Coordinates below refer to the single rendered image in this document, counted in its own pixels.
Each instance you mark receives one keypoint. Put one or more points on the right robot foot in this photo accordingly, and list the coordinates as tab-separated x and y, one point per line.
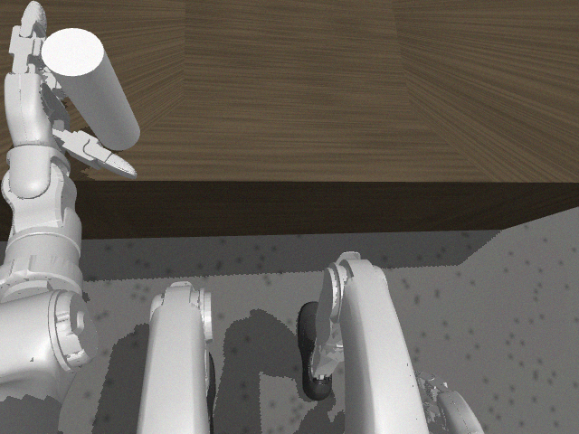
316	390

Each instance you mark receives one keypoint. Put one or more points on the left robot arm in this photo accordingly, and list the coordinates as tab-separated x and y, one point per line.
46	334

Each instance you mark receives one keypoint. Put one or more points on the left robot hand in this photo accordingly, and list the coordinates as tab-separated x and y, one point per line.
34	112

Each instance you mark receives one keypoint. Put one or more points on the can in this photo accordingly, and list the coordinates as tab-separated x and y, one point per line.
78	61

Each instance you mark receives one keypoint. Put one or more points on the right robot hand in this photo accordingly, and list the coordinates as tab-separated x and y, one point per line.
452	415

